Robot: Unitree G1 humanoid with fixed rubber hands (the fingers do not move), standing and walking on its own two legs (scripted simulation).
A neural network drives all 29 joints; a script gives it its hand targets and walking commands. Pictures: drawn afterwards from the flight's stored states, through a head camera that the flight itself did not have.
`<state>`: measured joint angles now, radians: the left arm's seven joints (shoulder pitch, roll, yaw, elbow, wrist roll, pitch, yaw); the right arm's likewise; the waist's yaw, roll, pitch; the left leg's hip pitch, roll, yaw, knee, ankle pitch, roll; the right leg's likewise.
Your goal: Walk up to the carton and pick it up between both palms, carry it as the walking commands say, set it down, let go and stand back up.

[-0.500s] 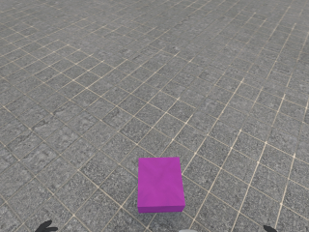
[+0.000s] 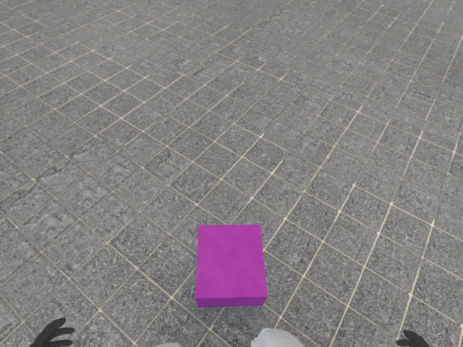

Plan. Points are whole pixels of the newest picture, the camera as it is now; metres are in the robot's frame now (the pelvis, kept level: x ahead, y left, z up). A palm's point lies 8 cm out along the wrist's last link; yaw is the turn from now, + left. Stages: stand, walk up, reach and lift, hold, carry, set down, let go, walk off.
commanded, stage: walk up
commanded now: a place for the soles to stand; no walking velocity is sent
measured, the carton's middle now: (230, 264) +0.47 -0.02 -0.68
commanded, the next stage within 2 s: reach and lift in 1.50 s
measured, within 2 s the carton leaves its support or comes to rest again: neither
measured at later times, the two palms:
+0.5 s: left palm out of the picture +0.05 +0.27 -0.10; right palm out of the picture +0.07 -0.34 -0.09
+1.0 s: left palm out of the picture +0.07 +0.27 -0.08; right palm (412, 335) +0.14 -0.32 -0.09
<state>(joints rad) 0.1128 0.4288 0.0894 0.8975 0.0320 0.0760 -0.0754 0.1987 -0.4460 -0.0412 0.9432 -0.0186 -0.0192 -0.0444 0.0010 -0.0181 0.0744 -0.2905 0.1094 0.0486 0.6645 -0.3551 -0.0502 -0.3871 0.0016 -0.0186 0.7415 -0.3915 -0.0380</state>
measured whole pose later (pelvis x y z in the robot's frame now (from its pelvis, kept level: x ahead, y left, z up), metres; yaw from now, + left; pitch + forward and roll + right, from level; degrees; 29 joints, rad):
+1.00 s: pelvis +0.01 -0.04 +0.03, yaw +6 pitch -1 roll +0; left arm 0.08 0.34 0.02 1.09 0.00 -0.02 -0.01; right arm 0.09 -0.37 0.01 1.10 0.00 -0.02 0.00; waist 0.01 0.03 0.03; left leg -0.12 -0.02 -0.03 0.34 -0.20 0.01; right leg -0.15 0.02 -0.14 0.31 -0.16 -0.06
